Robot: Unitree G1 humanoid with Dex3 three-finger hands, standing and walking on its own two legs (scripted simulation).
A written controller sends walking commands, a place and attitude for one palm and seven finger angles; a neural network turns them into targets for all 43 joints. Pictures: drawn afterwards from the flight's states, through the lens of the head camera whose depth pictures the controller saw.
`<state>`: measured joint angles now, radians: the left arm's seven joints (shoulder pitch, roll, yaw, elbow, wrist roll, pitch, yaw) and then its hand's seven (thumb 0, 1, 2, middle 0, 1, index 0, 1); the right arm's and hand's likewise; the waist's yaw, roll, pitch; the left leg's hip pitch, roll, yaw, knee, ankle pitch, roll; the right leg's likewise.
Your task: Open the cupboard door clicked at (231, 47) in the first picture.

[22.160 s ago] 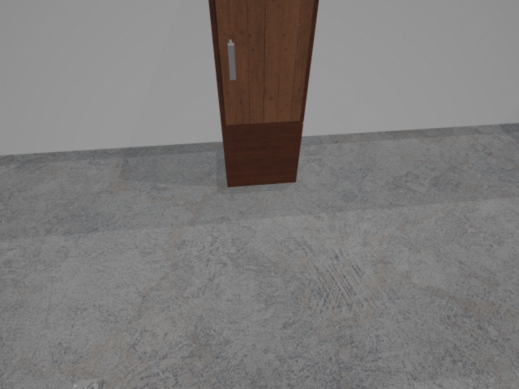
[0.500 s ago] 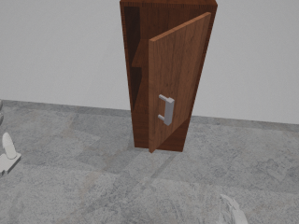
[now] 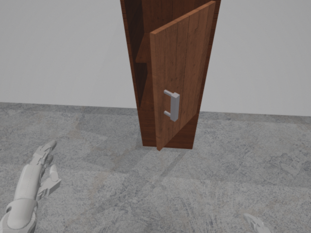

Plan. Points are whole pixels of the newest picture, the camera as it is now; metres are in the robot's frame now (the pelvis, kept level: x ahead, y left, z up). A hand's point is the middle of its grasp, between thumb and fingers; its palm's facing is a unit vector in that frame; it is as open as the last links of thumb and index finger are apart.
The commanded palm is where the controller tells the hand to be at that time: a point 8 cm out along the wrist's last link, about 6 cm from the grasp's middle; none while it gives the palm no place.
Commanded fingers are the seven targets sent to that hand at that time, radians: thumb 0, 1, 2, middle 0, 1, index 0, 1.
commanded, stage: let the arm hang, fingers relaxed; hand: left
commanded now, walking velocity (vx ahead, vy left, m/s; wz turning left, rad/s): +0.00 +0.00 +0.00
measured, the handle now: (170, 105) +0.58 -0.01 -0.03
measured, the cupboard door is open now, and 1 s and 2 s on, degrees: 55 55 55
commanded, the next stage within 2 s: look to check the result in 1.00 s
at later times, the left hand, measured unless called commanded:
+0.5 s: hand out of the picture -0.10 +0.17 -0.16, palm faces +0.06 -0.98 -0.21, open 7.3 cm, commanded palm none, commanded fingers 0.00 0.90 0.90 -0.20 -0.30 -0.20 -0.30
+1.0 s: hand out of the picture +0.00 +0.14 -0.17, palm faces +0.06 -0.99 -0.16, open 7.3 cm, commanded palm none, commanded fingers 0.00 0.90 0.90 -0.20 -0.30 -0.20 -0.30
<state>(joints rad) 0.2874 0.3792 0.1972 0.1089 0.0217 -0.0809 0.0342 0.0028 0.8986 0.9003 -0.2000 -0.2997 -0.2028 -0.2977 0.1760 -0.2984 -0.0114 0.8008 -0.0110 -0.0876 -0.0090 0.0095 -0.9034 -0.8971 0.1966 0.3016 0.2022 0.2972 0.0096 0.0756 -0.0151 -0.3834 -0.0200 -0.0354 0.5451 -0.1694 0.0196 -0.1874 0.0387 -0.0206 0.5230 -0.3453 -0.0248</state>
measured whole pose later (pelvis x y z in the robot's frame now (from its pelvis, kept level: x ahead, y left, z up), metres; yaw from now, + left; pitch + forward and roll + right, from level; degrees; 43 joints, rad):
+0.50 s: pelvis -0.01 -0.01 +0.01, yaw +1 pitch -2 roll -1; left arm 0.40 0.17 0.01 1.18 0.01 0.03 0.02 0.00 0.93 0.90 -0.20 -0.30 -0.20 -0.30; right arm 0.31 -0.14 0.01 1.13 -0.02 0.04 -0.03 0.01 -0.91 -0.90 0.20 0.30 0.20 0.30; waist 0.01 0.03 0.07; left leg -0.31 -0.02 -0.06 0.45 -0.12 0.01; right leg -0.11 0.04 -0.04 0.43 -0.30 -0.03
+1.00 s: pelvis +0.02 -0.01 +0.01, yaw +1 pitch -2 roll +0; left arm 0.30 0.11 0.01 1.13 0.01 0.00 0.03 0.01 0.92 0.90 -0.20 -0.30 -0.20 -0.30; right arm 0.29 -0.12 0.01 1.14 -0.02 0.01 -0.04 0.01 -0.91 -0.90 0.19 0.30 0.20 0.30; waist -0.01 0.00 0.03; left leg -0.26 -0.03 -0.05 0.45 -0.15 0.01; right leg -0.06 0.03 -0.03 0.43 -0.33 -0.04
